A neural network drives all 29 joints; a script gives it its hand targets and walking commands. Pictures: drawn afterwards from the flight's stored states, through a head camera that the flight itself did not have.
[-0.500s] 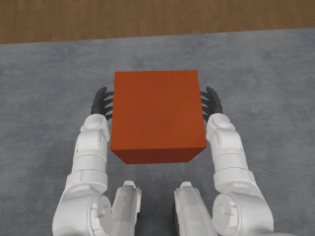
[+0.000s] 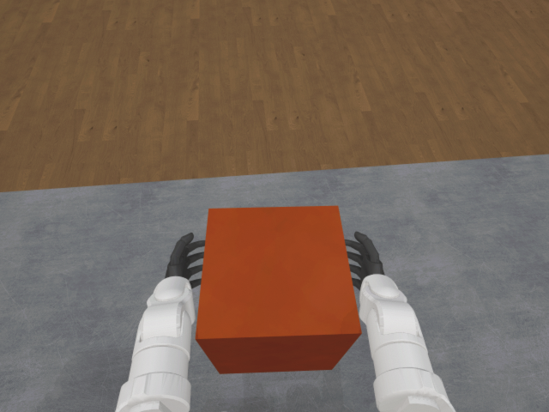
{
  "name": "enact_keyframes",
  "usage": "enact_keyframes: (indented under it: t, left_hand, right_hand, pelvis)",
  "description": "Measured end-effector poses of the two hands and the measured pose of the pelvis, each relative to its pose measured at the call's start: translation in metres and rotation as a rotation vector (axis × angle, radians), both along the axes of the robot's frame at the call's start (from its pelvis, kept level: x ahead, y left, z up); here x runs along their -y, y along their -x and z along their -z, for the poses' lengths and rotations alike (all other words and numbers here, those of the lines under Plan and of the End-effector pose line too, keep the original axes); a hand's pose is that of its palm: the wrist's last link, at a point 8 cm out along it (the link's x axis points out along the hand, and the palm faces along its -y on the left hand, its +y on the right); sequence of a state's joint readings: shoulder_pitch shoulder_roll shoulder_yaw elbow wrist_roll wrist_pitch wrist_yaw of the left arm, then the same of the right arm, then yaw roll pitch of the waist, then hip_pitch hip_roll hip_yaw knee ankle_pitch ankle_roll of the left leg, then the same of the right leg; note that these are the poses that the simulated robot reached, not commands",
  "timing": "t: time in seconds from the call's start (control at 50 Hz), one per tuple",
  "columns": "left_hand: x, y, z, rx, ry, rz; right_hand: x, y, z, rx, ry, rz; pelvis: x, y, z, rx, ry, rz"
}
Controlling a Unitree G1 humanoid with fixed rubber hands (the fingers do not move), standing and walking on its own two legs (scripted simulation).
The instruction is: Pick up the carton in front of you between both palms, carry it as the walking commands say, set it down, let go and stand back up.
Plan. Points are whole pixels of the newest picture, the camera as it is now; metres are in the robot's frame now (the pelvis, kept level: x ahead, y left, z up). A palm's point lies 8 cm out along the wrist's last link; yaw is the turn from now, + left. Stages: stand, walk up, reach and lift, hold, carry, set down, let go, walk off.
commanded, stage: reach and lift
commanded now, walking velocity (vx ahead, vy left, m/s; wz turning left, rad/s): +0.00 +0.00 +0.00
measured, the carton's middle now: (275, 295) +0.33 +0.00 -0.08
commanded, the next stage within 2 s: hold in 1.26 s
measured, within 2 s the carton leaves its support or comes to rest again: neither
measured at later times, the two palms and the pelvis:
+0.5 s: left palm (166, 277) +0.30 +0.15 +0.06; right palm (389, 276) +0.30 -0.15 +0.06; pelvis +0.00 +0.00 +0.03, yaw +0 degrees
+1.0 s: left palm (166, 267) +0.31 +0.15 +0.07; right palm (390, 265) +0.31 -0.15 +0.07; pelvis +0.02 +0.00 +0.04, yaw +0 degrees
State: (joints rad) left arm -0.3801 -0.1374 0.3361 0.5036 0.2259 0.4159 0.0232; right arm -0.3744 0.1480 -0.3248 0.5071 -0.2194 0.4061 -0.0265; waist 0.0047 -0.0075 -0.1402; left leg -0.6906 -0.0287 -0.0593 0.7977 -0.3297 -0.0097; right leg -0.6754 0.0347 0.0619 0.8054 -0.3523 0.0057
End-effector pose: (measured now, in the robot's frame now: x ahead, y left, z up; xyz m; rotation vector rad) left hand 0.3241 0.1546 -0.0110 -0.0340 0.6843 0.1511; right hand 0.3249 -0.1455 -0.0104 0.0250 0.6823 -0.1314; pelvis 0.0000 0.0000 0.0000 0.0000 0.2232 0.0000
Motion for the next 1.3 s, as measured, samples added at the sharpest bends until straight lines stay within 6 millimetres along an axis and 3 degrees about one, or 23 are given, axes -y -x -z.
enact_keyframes:
  t: [0.2,0.3,0.56,1.02,1.3]
  left_hand:
    - [0.002,0.018,-0.055,0.031,-0.006,0.007]
    - [0.003,0.023,-0.071,0.025,-0.020,0.022]
    - [0.001,0.025,-0.073,0.011,-0.018,0.022]
    - [0.002,0.018,-0.083,0.009,-0.049,0.045]
    - [0.003,0.022,-0.091,0.017,-0.049,0.042]
  right_hand:
    - [0.003,0.017,-0.056,0.030,0.007,-0.007]
    - [0.003,0.023,-0.071,0.025,0.018,-0.015]
    - [0.002,0.027,-0.073,0.010,0.017,-0.013]
    - [0.003,0.019,-0.083,0.009,0.049,-0.039]
    - [0.003,0.022,-0.090,0.017,0.048,-0.041]
  pelvis:
    - [0.001,-0.010,-0.029,0.185,0.000,-0.003]
    - [0.000,-0.007,-0.035,0.258,0.000,-0.003]
    - [-0.001,0.005,-0.035,0.308,0.000,-0.001]
    - [-0.001,-0.016,-0.042,0.317,-0.001,0.001]
    - [0.000,-0.016,-0.043,0.331,-0.002,-0.001]
